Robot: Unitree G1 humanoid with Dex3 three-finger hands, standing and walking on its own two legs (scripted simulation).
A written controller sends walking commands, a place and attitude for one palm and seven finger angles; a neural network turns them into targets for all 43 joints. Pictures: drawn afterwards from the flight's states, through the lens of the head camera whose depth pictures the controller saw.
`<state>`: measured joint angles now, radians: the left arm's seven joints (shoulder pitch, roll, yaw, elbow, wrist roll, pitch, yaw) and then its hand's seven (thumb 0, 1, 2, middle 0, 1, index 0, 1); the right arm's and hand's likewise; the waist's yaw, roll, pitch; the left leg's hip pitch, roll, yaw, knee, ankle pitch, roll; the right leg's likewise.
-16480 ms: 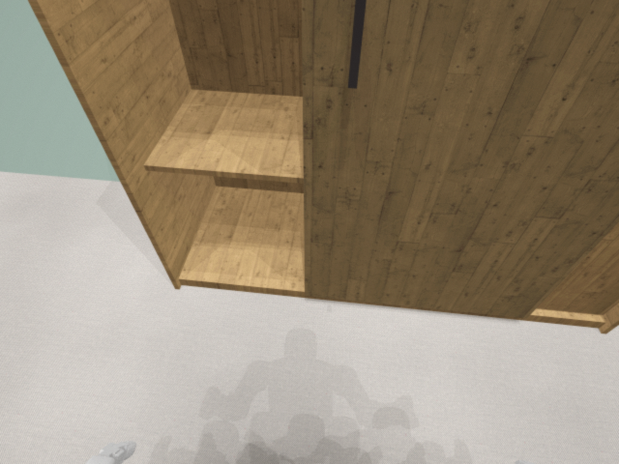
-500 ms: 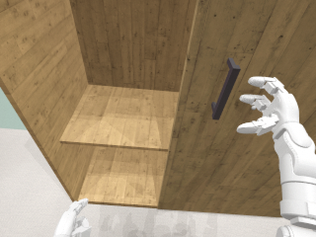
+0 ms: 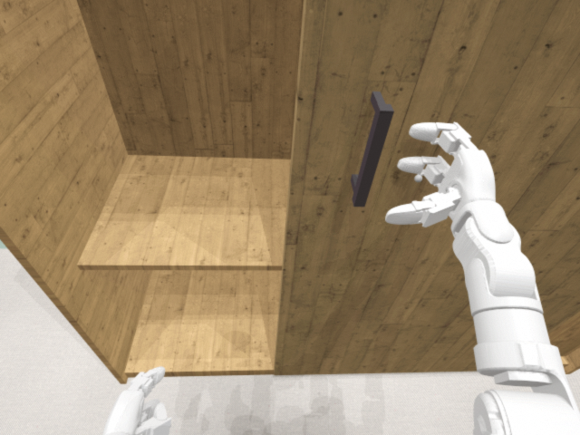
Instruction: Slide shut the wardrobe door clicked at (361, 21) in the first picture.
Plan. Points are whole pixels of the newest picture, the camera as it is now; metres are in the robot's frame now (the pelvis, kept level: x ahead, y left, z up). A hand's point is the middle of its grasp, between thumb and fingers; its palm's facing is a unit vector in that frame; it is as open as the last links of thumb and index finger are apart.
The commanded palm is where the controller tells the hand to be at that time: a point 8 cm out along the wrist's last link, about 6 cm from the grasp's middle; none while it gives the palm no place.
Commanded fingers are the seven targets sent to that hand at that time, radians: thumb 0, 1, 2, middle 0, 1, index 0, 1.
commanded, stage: slide the fingers in behind the handle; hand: right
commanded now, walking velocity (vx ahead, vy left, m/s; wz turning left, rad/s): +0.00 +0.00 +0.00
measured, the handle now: (367, 152) +0.44 -0.08 +0.20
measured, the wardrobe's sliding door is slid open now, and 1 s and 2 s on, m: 0.48 0.48 0.48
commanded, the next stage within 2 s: move the hooked fingers beside the handle in 0.48 s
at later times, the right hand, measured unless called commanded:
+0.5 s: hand (382, 182) +0.38 -0.09 +0.19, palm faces -0.07 +1.00 +0.00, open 13.9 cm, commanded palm +0.34 -0.15 +0.20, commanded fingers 0.00 0.50 -0.30 0.30 1.20 0.30 1.20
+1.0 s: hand (384, 179) +0.38 -0.09 +0.20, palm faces -0.05 +1.00 -0.02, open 14.0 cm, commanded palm +0.35 -0.15 +0.20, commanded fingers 0.00 0.50 -0.30 0.30 1.20 0.30 1.20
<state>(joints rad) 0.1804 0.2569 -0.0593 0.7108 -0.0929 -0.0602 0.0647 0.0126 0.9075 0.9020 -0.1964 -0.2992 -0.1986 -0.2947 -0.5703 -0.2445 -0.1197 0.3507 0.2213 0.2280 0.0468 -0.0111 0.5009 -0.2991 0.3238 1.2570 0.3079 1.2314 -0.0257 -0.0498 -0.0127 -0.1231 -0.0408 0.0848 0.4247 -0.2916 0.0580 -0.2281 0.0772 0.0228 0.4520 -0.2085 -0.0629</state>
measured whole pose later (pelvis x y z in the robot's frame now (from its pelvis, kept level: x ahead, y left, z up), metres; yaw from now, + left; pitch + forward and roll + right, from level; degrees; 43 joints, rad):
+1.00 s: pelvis +0.01 +0.03 +0.00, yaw +2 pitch -2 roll -1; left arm 0.14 0.25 -0.08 0.65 -0.08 0.01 0.04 0.01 0.91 0.90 -0.20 -0.30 -0.20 -0.29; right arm -0.43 -0.24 -0.14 0.20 0.24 0.29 0.06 -0.01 0.50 -0.30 0.30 1.20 0.30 1.20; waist 0.00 -0.06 -0.05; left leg -0.08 -0.08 0.05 0.39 -0.28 0.09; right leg -0.17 0.04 0.00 0.41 -0.21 -0.03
